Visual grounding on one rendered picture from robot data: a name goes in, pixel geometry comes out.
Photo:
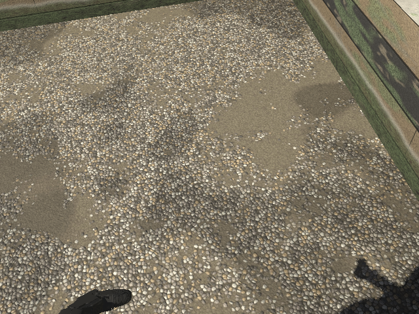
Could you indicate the robot left hand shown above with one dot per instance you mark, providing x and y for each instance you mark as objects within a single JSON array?
[{"x": 95, "y": 302}]

